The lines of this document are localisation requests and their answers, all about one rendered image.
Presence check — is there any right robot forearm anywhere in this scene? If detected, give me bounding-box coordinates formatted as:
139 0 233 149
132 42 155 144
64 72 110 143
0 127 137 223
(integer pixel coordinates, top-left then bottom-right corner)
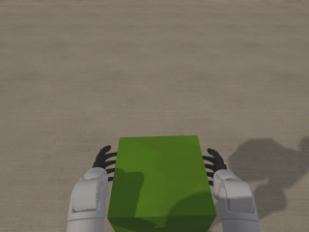
212 169 261 232

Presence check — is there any carton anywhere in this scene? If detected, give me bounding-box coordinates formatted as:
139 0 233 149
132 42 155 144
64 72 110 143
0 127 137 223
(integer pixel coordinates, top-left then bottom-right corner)
107 135 216 232

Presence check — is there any robot right hand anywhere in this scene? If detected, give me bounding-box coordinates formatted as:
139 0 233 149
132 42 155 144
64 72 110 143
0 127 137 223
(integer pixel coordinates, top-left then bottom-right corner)
202 148 227 186

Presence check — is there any robot left hand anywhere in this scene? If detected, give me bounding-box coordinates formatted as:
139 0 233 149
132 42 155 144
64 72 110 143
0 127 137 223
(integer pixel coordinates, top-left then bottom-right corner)
92 145 118 182

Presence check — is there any left robot forearm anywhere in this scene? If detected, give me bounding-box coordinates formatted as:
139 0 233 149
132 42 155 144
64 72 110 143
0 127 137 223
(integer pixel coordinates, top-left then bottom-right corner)
67 167 109 232

